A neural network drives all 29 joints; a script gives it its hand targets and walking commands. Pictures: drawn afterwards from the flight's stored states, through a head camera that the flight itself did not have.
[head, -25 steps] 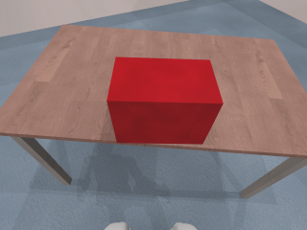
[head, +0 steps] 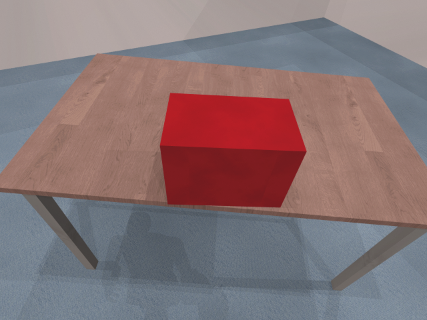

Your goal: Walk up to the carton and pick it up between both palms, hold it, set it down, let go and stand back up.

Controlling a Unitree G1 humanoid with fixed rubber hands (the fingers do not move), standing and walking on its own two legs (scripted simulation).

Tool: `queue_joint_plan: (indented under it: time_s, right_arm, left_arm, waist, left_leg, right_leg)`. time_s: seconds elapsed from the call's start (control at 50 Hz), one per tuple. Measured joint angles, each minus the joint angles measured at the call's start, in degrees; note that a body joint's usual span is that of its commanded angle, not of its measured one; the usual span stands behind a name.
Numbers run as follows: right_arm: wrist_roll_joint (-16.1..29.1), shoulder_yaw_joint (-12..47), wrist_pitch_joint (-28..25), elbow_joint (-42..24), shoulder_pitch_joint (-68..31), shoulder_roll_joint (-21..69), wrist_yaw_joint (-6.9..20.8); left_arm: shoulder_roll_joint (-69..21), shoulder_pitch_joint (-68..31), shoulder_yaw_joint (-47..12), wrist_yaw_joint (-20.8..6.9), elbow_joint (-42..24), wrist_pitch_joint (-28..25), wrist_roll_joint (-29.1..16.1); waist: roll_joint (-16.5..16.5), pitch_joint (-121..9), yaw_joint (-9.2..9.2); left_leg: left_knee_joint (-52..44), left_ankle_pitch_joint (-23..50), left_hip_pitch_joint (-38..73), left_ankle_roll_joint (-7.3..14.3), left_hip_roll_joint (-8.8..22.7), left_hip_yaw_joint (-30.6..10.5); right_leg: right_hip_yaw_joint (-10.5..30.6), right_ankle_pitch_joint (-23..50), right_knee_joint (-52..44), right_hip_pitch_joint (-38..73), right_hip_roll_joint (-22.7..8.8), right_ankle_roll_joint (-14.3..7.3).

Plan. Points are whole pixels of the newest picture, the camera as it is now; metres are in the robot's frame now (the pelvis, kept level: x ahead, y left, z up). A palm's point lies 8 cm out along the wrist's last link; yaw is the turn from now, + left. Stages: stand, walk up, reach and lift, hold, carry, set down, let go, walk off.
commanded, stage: walk up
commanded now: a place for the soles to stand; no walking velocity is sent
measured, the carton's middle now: (227, 152) +0.50 -0.02 +0.01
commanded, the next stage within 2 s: stand in 0.96 s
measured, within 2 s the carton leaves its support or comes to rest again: neither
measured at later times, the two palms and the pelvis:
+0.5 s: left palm out of the picture +0.06 +0.23 -0.13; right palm out of the picture +0.05 -0.25 -0.14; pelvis +0.04 -0.01 +0.00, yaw +1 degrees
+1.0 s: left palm out of the picture +0.05 +0.23 -0.13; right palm out of the picture +0.03 -0.25 -0.14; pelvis +0.03 -0.02 +0.01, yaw +1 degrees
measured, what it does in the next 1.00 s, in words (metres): stands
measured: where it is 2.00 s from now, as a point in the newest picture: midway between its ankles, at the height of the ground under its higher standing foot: outside the picture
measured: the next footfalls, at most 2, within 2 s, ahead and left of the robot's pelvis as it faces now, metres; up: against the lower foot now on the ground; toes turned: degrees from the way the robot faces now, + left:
none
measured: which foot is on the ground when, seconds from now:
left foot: down 0.00-1.00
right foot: down 0.00-1.00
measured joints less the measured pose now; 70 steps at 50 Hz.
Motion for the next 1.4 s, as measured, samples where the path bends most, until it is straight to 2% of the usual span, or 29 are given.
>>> queue_joint_plan:
  time_s: [0.3, 0.64, 1.2, 1.22, 1.26, 1.3, 1.36, 1.4]
  right_arm:
    - [-0.42, 0.20, -0.96, 0.72, -2.67, -0.40, -0.22]
    - [-0.56, 0.87, -0.35, 3.12, -3.18, -0.58, -0.95]
    - [-0.31, 1.47, -0.63, 5.65, -2.63, -0.32, -1.11]
    - [-1.78, -0.64, -0.16, 5.39, -3.52, 0.03, -0.45]
    - [-5.33, -5.19, 2.06, 2.34, -8.28, 0.81, 1.89]
    - [-6.29, -6.89, 5.00, -2.76, -14.00, 0.81, 3.92]
    - [-3.19, -6.19, 8.32, -9.22, -21.35, -0.74, 4.62]
    - [0.78, -4.12, 9.70, -10.37, -25.09, -1.92, 3.64]
  left_arm:
    - [-1.60, 2.17, -2.25, 0.95, 4.96, -1.46, -0.44]
    - [-1.33, -1.91, -1.99, 1.43, 4.96, -1.01, -0.62]
    - [-1.48, -1.29, -2.27, 1.34, 7.96, -0.58, -0.87]
    - [-1.22, -1.68, -1.95, 0.73, 6.23, 2.64, -1.94]
    - [0.58, -5.64, -1.19, 0.43, -0.43, 12.33, -3.90]
    - [2.69, -11.95, -0.03, 0.38, -7.25, 20.65, -4.10]
    - [3.08, -19.43, 2.76, -0.51, -18.12, 29.79, -0.89]
    - [1.77, -21.48, 4.75, -2.06, -23.49, 33.62, 2.23]
  waist:
    - [2.83, 0.83, 0.34]
    - [2.15, 1.26, -0.31]
    - [2.49, 2.14, 0.33]
    - [2.51, 1.35, -0.21]
    - [1.96, 2.42, -1.43]
    - [0.87, 4.54, -1.18]
    - [0.87, 5.44, 0.18]
    - [1.92, 5.80, -0.05]
  left_leg:
    - [-3.82, -0.39, 3.64, -0.36, 0.06, -0.66]
    - [-4.14, -1.19, 4.88, -1.48, 1.41, -1.29]
    - [-5.31, 0.39, 5.28, -1.46, 1.31, -1.03]
    - [-3.32, -0.28, 2.84, -1.59, 1.50, -1.14]
    - [3.77, -2.72, -3.33, -2.04, 2.08, -0.76]
    - [10.16, -4.32, -8.11, -2.39, 2.34, -0.02]
    - [17.00, -7.15, -12.65, -2.76, 3.40, 0.23]
    - [19.14, -8.27, -12.89, -3.06, 4.40, -0.32]
  right_leg:
    - [-0.29, -3.40, -0.14, 2.15, 0.05, -0.09]
    - [-1.29, -4.39, -0.21, 3.35, 1.13, -1.19]
    - [-1.09, -2.45, -1.97, 3.98, 0.91, -1.05]
    - [-1.75, -3.94, -0.19, 1.90, 0.75, -1.35]
    - [-3.13, -6.67, 5.84, -3.24, 0.11, -1.62]
    - [-3.48, -6.03, 11.36, -7.56, -0.49, -1.49]
    - [-3.79, -8.02, 16.45, -11.50, 0.15, -1.83]
    - [-4.63, -8.54, 17.38, -11.10, 0.86, -2.10]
